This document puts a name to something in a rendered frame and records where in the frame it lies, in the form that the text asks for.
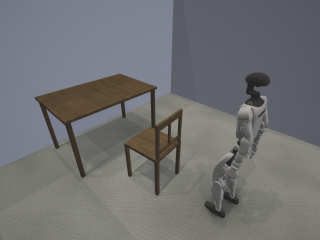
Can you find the left robot shin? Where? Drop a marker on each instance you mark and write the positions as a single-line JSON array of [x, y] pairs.
[[217, 194]]

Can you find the humanoid robot head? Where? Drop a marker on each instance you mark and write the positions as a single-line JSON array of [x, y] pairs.
[[256, 79]]

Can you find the right robot upper arm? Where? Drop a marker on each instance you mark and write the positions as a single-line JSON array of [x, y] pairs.
[[265, 120]]

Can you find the table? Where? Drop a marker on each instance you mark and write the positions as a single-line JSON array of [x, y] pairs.
[[74, 103]]

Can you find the right robot hand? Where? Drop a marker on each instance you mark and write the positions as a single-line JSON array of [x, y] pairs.
[[254, 148]]

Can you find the left robot upper arm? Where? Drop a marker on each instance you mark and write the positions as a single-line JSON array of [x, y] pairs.
[[245, 116]]

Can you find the left robot forearm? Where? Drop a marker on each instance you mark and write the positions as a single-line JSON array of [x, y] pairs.
[[243, 150]]

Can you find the right robot forearm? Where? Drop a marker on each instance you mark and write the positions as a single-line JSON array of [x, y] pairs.
[[259, 135]]

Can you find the left robot hand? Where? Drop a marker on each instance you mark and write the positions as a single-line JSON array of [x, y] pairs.
[[232, 173]]

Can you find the chair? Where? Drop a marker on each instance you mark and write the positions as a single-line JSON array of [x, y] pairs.
[[156, 145]]

